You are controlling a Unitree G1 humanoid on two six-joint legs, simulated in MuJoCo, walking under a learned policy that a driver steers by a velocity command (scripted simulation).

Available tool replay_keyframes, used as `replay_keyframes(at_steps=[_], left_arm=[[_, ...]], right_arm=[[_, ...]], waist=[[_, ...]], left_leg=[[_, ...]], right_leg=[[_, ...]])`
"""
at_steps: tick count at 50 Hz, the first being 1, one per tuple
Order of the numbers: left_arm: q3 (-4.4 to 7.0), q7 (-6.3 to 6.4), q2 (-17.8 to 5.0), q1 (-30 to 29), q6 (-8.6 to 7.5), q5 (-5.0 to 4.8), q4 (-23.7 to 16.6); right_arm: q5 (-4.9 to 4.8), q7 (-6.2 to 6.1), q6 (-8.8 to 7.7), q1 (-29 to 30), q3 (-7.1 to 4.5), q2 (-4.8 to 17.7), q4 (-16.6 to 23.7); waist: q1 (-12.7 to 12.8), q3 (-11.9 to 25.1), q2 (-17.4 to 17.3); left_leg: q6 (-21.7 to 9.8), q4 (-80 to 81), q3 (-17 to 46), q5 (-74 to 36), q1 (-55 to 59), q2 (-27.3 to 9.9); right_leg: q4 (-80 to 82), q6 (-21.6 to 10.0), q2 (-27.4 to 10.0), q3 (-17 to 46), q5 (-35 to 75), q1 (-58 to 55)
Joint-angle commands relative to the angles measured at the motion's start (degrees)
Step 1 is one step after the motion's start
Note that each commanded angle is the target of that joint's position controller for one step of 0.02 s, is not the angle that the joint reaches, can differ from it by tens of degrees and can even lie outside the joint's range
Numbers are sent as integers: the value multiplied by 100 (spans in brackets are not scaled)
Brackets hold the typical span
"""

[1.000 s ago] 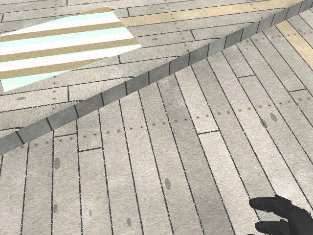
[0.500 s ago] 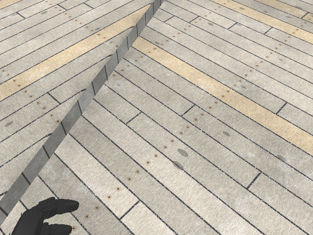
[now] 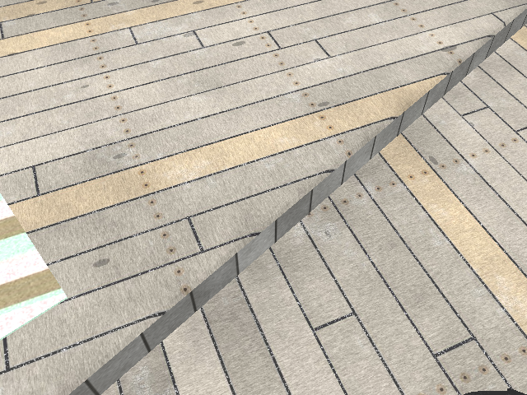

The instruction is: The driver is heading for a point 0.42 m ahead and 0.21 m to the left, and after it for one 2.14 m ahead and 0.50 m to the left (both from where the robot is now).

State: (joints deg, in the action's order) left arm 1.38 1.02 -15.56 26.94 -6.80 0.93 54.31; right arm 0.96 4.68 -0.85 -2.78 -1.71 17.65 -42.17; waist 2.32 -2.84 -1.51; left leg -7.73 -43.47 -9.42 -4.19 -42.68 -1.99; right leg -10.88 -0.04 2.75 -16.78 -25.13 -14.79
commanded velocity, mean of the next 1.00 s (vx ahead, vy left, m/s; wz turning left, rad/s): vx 0.99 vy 0.00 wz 0.60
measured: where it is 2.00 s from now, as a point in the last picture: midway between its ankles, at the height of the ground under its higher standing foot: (131, 153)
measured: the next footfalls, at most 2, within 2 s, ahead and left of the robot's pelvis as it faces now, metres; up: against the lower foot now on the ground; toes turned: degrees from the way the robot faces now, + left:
left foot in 0.06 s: +0.27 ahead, +0.03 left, +0.00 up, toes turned +9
right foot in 0.48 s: +0.69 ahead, -0.04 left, +0.00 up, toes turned +31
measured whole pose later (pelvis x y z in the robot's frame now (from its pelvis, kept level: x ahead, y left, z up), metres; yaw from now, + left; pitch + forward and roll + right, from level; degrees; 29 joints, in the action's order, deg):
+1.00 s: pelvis +0.80 +0.24 +0.06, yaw +35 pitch +3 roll +0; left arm 1.8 -1.5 -8.8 31.9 -5.6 -0.3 53.7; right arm 2.2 1.2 -4.4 -2.3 3.4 7.3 -33.7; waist 5.3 0.8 -1.0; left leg -3.2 -65.9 -7.0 29.5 -39.4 -1.4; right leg -67.9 -3.8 -2.4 4.1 -10.3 14.3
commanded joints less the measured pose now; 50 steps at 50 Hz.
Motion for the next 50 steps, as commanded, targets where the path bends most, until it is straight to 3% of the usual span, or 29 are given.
replay_keyframes(at_steps=[1,2,3,4,5,6,8,11,14,17,20,22,23,24,25,26,28,33,36,39,41,43,44,45,46,47,48,49,50], left_arm=[[256,197,-1284,-799,74,54,-649],[292,210,-1394,-989,151,57,-851],[320,136,-1432,-1191,216,122,-895],[96,-31,-506,-1282,199,216,-877],[18,-68,-381,-971,77,94,-1589],[-31,-72,-610,-1373,-81,177,-1787],[-18,-81,-764,-1600,-133,219,-1674],[-106,-97,-519,-1546,238,404,-1693],[-218,-181,-338,-2563,281,276,-2228],[-294,-192,-182,-3072,249,62,-2440],[-196,-97,-474,-3067,210,52,-2506],[18,19,-979,-2006,166,28,-2226],[128,94,-1145,-738,148,22,-1903],[278,189,-1450,603,111,186,-1603],[333,171,-1880,30,123,384,-1746],[395,125,-1521,-864,212,373,-1934],[152,63,-564,-1265,261,264,-1918],[90,-119,-267,-283,-18,181,-1019],[33,-209,-187,171,-128,257,-475],[-65,-198,-168,475,-96,60,-46],[-106,25,-203,553,24,-90,46],[-143,-1,-344,639,13,-284,-13],[-60,-38,-813,651,-23,-237,-61],[202,-67,-1634,431,-73,-72,-146],[413,-163,-1893,162,-76,-40,-152],[394,-242,-1256,23,-157,15,-461],[326,-369,-322,-53,-185,-168,-1043],[285,-277,0,-30,-94,-210,-1047],[315,-191,115,-325,18,-147,-1122]], right_arm=[[-9,-13,-5,-1473,-103,499,-119],[-37,-86,11,-2472,-228,709,-484],[-1,-206,-26,-3369,-370,931,-687],[-75,-345,-10,-3036,-469,1232,-747],[76,-371,102,-2499,-618,1878,-515],[50,-405,89,-2378,-646,1736,-313],[-13,-416,20,-1951,-515,1106,-414],[-113,-457,-230,-1597,-372,766,-347],[-91,-452,-375,-1730,-432,928,-306],[-139,-385,-368,-1892,-507,986,-293],[-117,-395,-362,-1971,-573,1103,-265],[-48,-408,-377,-1702,-628,1353,-141],[-2,-389,-402,-1299,-614,1359,-67],[-30,-416,-471,-1078,-437,680,117],[-320,-416,-462,-1914,-165,-194,512],[-171,-507,-309,-2012,-124,266,350],[86,-406,-166,-1240,-194,581,342],[164,-186,66,-364,55,-268,1101],[109,-483,81,647,300,-872,1667],[20,-551,-85,1682,519,-889,2211],[58,-314,-109,1752,620,-722,2367],[-53,-212,-203,1246,599,-719,2086],[-44,-249,-166,423,457,-510,1701],[-64,-312,-192,-657,327,-345,1480],[-21,-440,-219,-1454,170,-113,1390],[232,-507,-357,-2155,-117,722,1196],[148,-498,-378,-2616,-321,1167,721],[186,-415,-418,-2030,-293,851,622],[126,-352,-493,-1426,-206,338,565]], waist=[[-1264,514,818],[-1631,1030,700],[-2028,1096,569],[-1536,559,-701],[-803,1218,-1633],[-938,1252,-541],[-376,106,781],[76,-151,865],[-170,-428,542],[-586,-162,-2],[-654,218,-133],[-62,994,-108],[747,1510,-114],[1191,2137,516],[154,2733,2647],[-45,2338,2001],[14,972,448],[-213,289,630],[-335,-270,693],[-435,-817,178],[-496,-515,128],[-473,212,67],[-798,1238,269],[-1280,1644,1141],[-1856,2139,1494],[-1846,2645,549],[-1396,2900,-1386],[-844,2209,-419],[-585,1237,191]], left_leg=[[-287,145,-334,401,2743,751],[-452,-39,-198,896,3814,1018],[-759,533,504,1201,4862,778],[-1023,458,1414,1458,5170,138],[-2171,1594,4640,1977,6368,-866],[-2135,2820,5797,3231,6276,-1218],[-1460,3235,4887,2892,4445,-883],[-1268,3282,3557,1661,2672,-132],[-1158,3437,3056,651,1794,213],[-691,3151,2853,-612,2186,446],[-372,2575,3113,-1338,3069,301],[-94,1169,3216,-2532,3554,322],[4,-230,3032,-2377,3131,493],[39,-2174,2653,-269,1946,823],[226,-3467,2042,3441,475,1326],[158,-4180,1684,2818,-133,653],[206,-4140,1366,2120,-289,186],[215,-5500,1580,1873,-1223,-114],[-67,-7926,1809,2854,-3361,427],[-118,-6594,1326,3087,-3772,319],[12,-4743,283,2623,-1919,-266],[-75,-3129,-400,2212,1702,185],[-70,-3153,-387,2611,2705,629],[-39,-2345,27,3262,2772,703],[-196,-1399,829,3323,3473,569],[-219,-311,2940,3910,4318,-807],[-41,1757,5836,2196,5228,-2036],[-93,2021,5996,820,4754,-2388],[-444,1476,4744,158,3822,-2257]], right_leg=[[-1856,43,-1497,71,9087,1195],[-3356,-10,-1567,155,9605,1585],[-5267,-52,-1524,314,7654,2499],[-7678,-88,-401,469,894,4097],[-9039,164,212,1438,-515,6265],[-8655,32,-128,2260,-66,6778],[-7367,2,-611,2221,638,6171],[-6300,360,-998,2129,544,5136],[-4410,528,-1033,1781,1458,4608],[-2844,378,-664,1580,2945,3970],[-1917,243,-375,1755,3025,3426],[-1824,121,-172,1864,2322,2334],[-1839,77,-321,1807,1937,1143],[-1949,-13,-1262,2686,566,-411],[-664,-509,-3137,6010,-322,-1123],[-315,-823,-3040,6628,-2091,-394],[-348,-678,-2387,4637,-1108,1101],[-250,-460,-2049,2768,793,2274],[-9,-810,-2205,2769,273,2397],[566,-570,-1597,2007,308,2792],[1613,-877,-1347,1653,1449,3330],[1406,-1139,-1230,1250,5952,4013],[98,-1217,-1285,1136,9269,3264],[-1275,-1170,-1575,1504,10733,2225],[-3055,-958,-1780,1716,10715,2018],[-5485,-757,-1212,1979,6038,2798],[-7459,-474,-24,2358,1288,4869],[-8519,-450,-184,2649,1566,5717],[-8777,-411,-429,2144,1670,5884]])
Velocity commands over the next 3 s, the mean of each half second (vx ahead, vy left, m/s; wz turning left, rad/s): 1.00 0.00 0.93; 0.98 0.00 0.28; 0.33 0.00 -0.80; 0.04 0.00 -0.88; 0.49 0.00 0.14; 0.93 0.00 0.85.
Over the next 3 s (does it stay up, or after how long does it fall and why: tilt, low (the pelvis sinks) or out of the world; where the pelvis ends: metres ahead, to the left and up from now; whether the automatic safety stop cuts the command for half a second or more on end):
stays up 1.64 0.50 0.13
